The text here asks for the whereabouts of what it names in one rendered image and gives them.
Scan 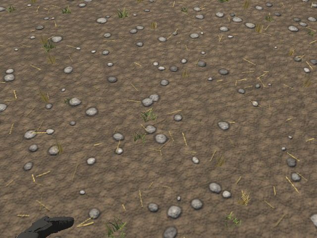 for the left robot hand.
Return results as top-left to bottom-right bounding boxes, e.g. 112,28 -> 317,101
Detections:
15,215 -> 74,238

